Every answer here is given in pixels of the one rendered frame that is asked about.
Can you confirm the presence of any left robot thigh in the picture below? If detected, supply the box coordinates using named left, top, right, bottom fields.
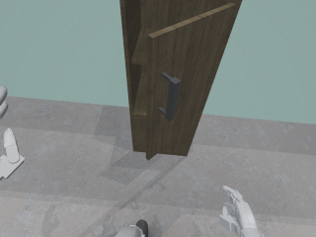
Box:
left=115, top=227, right=145, bottom=237

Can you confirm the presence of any cupboard door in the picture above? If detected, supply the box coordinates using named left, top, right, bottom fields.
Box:
left=146, top=3, right=236, bottom=161

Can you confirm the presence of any left robot hand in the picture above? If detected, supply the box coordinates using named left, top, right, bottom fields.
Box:
left=0, top=86, right=25, bottom=181

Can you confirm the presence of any robot right forearm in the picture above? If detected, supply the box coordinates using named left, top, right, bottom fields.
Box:
left=240, top=227, right=265, bottom=237

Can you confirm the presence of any right robot hand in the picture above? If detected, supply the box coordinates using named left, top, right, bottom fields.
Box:
left=219, top=186, right=258, bottom=236

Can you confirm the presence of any left robot foot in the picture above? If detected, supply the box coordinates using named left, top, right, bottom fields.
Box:
left=136, top=219, right=148, bottom=237

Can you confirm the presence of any handle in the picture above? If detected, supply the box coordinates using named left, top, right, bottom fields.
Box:
left=158, top=72, right=181, bottom=121

